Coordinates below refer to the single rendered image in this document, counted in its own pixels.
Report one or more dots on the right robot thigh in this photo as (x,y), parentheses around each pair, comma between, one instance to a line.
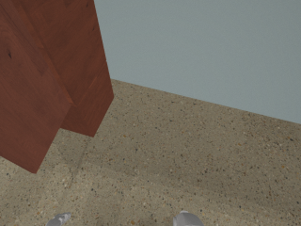
(186,219)

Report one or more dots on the cupboard door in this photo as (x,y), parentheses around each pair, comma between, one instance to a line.
(32,104)

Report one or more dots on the left robot hand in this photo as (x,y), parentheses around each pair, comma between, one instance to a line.
(59,219)

